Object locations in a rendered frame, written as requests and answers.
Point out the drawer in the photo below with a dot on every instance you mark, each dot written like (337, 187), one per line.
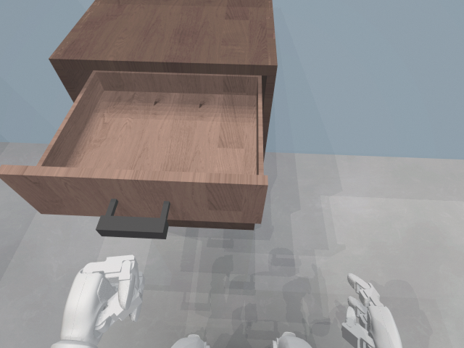
(143, 138)

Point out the left robot hand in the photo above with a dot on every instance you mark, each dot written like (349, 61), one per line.
(116, 282)

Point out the right robot hand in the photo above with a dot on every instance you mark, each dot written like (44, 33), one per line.
(377, 328)

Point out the handle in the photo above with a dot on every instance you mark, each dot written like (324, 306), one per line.
(133, 227)

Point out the cabinet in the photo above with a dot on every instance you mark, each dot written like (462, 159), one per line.
(227, 37)

